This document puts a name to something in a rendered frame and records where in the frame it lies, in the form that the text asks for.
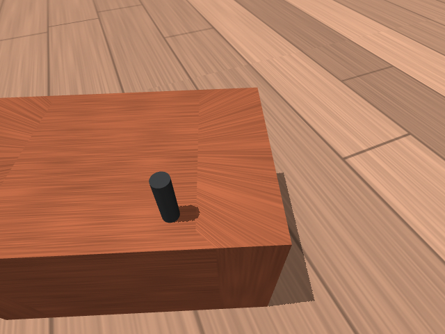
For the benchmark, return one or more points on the can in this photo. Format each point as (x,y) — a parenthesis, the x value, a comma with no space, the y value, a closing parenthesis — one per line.
(164,195)

